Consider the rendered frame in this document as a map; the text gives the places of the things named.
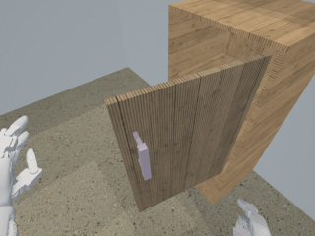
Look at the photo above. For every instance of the robot left forearm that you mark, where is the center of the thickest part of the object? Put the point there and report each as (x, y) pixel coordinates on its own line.
(7, 225)

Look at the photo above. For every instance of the handle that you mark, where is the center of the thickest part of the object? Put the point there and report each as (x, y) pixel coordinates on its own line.
(144, 159)

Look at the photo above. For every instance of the cupboard door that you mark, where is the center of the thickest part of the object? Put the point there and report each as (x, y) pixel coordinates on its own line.
(189, 125)

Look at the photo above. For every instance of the right robot hand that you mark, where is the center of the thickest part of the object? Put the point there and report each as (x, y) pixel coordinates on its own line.
(255, 226)

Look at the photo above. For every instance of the left robot hand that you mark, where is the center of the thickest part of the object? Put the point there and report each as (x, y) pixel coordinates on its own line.
(11, 143)

